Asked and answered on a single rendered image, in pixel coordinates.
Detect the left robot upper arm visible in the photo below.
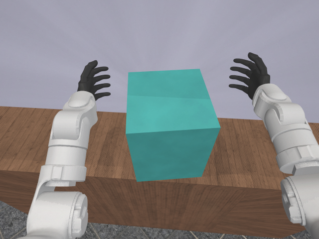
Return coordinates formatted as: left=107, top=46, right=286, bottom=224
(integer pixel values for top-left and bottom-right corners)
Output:
left=16, top=191, right=88, bottom=239

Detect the robot right hand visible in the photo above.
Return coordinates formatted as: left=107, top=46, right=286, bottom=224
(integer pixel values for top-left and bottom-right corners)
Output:
left=229, top=52, right=270, bottom=100

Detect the robot left forearm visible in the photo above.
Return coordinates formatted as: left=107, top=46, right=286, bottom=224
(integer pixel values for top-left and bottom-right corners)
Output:
left=26, top=91, right=98, bottom=233

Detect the right robot upper arm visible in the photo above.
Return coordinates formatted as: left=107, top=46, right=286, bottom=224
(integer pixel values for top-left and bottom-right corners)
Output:
left=280, top=173, right=319, bottom=239

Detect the pedestal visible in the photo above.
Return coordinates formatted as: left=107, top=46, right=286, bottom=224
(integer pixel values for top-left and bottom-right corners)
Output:
left=0, top=106, right=319, bottom=239

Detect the carton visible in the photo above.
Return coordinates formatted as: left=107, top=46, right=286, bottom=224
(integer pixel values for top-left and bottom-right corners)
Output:
left=126, top=69, right=221, bottom=182

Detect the robot left hand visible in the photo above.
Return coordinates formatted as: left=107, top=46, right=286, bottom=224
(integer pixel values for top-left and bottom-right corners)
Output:
left=77, top=60, right=111, bottom=101

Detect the robot right forearm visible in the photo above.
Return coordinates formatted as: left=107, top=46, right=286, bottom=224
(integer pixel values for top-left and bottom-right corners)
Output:
left=252, top=84, right=319, bottom=176

